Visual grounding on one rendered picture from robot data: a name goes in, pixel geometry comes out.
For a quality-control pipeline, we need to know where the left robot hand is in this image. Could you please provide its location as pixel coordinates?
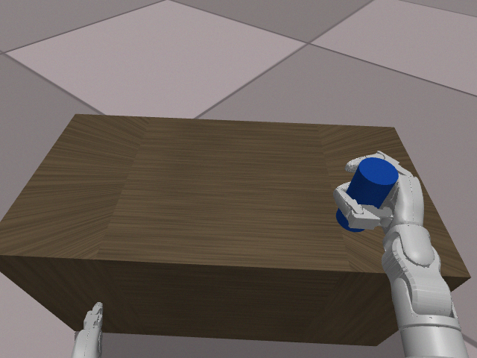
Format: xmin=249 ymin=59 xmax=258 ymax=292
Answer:
xmin=71 ymin=302 xmax=103 ymax=358

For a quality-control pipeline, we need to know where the can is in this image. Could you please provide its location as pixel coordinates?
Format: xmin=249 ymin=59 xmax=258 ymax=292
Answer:
xmin=336 ymin=157 xmax=399 ymax=232

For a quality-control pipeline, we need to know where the right robot arm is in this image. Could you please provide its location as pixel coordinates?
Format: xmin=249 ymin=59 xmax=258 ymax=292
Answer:
xmin=382 ymin=224 xmax=469 ymax=358

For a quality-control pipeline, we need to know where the right robot hand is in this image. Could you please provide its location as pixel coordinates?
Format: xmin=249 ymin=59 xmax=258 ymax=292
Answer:
xmin=333 ymin=151 xmax=424 ymax=235

